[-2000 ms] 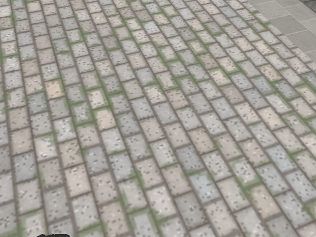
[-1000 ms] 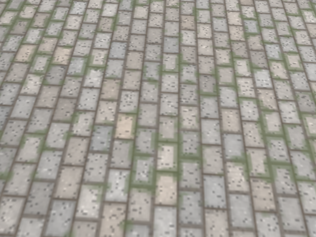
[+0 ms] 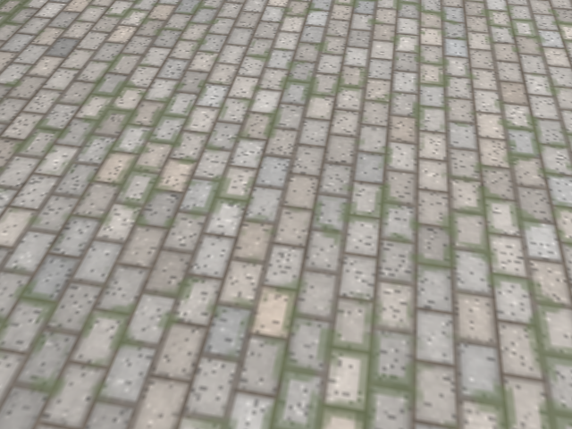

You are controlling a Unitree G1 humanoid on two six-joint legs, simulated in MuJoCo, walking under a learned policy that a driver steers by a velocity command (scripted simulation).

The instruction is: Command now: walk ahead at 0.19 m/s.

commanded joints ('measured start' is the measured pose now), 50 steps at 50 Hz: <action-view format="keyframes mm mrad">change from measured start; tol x32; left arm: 1 -120 83 14 -88 -19 -48 -9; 8 329 257 78 63 -16 -104 -48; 50 8 85 20 -101 19 -6 7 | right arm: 1 69 -214 -57 -26 15 -20 -10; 26 -403 -90 -23 -193 28 -88 63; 32 107 -306 -98 -64 -28 -88 45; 50 -161 -150 -14 57 -7 -52 24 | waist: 1 -54 202 159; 8 132 -273 -25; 27 56 -76 126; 33 -99 271 -481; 50 26 63 -53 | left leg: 1 -94 289 -420 -377 -442 204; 6 -179 182 -199 -225 -48 127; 10 -638 28 -87 627 -156 22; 28 -404 54 62 -30 359 48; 31 106 23 74 -25 415 124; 33 608 456 -636 -149 626 368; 42 -158 224 -16 -307 868 246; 50 -160 194 -51 -294 239 177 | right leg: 1 -207 22 -64 166 -108 -46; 6 177 43 -99 -113 109 -90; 9 443 -364 697 -435 -143 -326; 26 303 -218 35 -492 405 -200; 30 369 -201 -17 -170 959 -144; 31 251 -150 -38 50 932 -104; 33 -247 119 37 715 -268 -13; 50 67 -46 -19 -82 213 -12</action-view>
